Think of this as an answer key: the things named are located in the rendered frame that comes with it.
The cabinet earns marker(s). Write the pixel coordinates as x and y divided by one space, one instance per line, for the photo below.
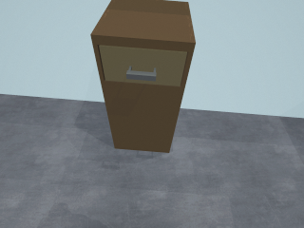
143 117

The drawer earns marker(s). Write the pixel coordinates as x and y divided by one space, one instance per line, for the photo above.
169 64

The handle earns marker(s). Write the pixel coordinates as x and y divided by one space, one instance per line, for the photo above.
141 75

